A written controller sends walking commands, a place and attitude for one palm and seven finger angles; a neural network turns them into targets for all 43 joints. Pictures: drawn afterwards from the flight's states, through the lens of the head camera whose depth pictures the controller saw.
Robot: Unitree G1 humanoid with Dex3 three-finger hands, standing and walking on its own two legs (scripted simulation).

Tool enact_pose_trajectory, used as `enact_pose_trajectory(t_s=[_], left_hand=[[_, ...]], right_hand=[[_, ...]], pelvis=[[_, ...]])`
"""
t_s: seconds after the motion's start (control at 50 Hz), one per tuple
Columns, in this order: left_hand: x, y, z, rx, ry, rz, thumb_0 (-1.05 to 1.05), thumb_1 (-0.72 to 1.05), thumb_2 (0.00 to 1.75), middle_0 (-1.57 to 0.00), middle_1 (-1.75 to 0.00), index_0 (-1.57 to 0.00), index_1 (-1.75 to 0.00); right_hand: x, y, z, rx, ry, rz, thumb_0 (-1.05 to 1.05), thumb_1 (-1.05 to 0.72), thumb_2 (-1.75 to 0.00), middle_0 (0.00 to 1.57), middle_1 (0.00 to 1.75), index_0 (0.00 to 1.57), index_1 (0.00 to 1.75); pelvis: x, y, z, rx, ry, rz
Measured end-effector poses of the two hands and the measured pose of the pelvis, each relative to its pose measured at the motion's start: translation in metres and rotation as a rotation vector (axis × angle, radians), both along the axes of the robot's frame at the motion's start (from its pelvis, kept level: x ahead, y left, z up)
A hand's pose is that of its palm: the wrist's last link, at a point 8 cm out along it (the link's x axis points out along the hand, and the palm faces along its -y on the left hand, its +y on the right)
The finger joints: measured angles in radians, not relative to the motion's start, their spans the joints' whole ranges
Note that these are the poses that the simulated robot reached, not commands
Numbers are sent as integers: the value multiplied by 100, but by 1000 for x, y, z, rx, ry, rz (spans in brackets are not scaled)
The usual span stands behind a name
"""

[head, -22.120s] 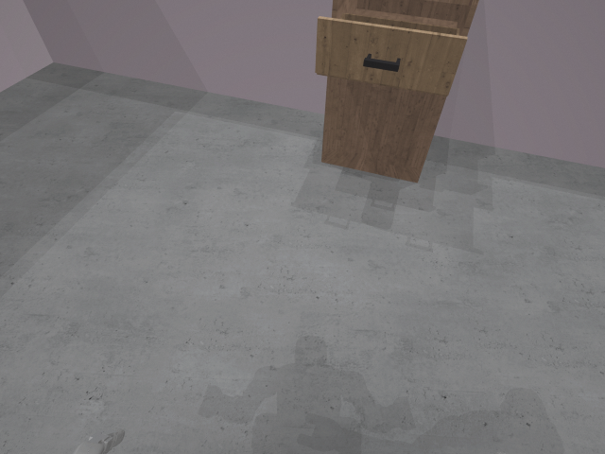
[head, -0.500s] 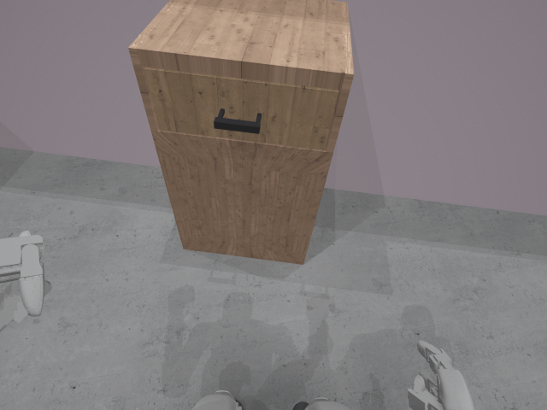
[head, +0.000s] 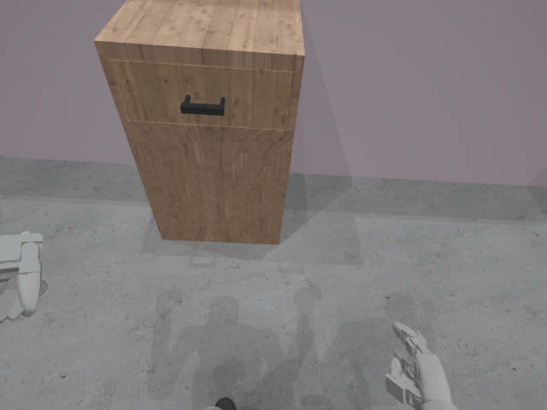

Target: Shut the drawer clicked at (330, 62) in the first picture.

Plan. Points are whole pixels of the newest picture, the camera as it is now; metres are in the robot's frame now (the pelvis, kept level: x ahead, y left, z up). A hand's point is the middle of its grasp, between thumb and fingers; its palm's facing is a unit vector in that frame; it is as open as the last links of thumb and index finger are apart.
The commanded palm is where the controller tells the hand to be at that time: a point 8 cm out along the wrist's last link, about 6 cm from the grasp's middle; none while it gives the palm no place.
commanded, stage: stop stepping back and stand still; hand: left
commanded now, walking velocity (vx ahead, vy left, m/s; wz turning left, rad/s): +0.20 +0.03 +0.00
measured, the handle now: (204, 104) +0.85 +0.20 -0.05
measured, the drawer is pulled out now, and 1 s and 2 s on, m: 0.00 0.00 0.00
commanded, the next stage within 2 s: let the arm hang, fingers relaxed in 0.54 s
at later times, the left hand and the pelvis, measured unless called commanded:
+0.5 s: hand out of the picture +0.14 +0.23 +0.18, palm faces +0.34 -0.79 -0.51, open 3.3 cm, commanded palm +0.08 +0.29 +0.18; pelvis -0.04 +0.01 -0.01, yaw +1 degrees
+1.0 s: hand out of the picture -0.01 +0.21 -0.17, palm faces +0.15 -0.96 -0.24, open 3.4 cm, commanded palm none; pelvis -0.06 +0.01 -0.01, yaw +7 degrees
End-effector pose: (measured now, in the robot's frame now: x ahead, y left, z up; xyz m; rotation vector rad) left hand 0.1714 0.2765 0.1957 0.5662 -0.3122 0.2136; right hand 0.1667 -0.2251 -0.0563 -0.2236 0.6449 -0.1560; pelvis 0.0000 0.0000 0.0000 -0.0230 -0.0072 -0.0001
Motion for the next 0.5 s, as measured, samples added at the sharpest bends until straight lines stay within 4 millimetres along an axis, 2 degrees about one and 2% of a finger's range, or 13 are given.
enact_pose_trajectory(t_s=[0.08, 0.14, 0.2, 0.24, 0.28, 0.34, 0.42, 0.5], left_hand=[[-36, -6, -1, 35, 59, 20, 1, 89, 90, -141, -160, -141, -160], [-56, 3, 0, -1, 40, 84, 1, 89, 89, -141, -160, -141, -160], [-64, 19, -7, -65, 5, 168, 1, 89, 89, -141, -160, -141, -160], [-63, 27, -15, -101, -21, 194, 1, 89, 90, -141, -160, -141, -160], [-59, 31, -24, -129, -44, 192, 1, 89, 90, -141, -160, -141, -160], [-53, 25, -27, -140, -39, 158, 1, 89, 90, -141, -160, -141, -160], [-57, 7, -8, -48, -43, 79, 2, 89, 90, -141, -160, -141, -160], [-70, -2, 8, 38, -52, 42, 1, 89, 90, -141, -160, -141, -160]], right_hand=[[-29, -20, -5, -14, 21, -43, 1, -90, -90, 21, 30, 20, 30], [-53, -30, -9, -43, 110, -71, 1, -90, -90, 20, 30, 20, 30], [-72, -33, -9, -75, 147, -93, 1, -90, -90, 20, 30, 20, 30], [-79, -32, -12, -105, 139, -90, 1, -90, -90, 20, 30, 20, 30], [-83, -28, -17, -123, 129, -84, 1, -91, -90, 20, 30, 20, 30], [-88, -13, -18, -81, 111, -73, 1, -91, -90, 20, 30, 20, 30], [-88, 8, -20, 8, 73, -32, 1, -91, -90, 20, 30, 20, 30], [-83, 17, -31, 53, 102, 2, 1, -90, -90, 20, 30, 20, 30]], pelvis=[[-15, -3, -2, 23, -15, 3], [-18, 0, 4, 41, -3, -14], [-21, 4, 7, 41, 9, -26], [-25, 10, 2, 22, 10, -15], [-33, 16, -5, 14, -2, 9], [-40, 15, -4, 36, -28, 8], [-43, 8, -3, 35, -28, 13], [-45, 6, -5, 17, -24, 17]])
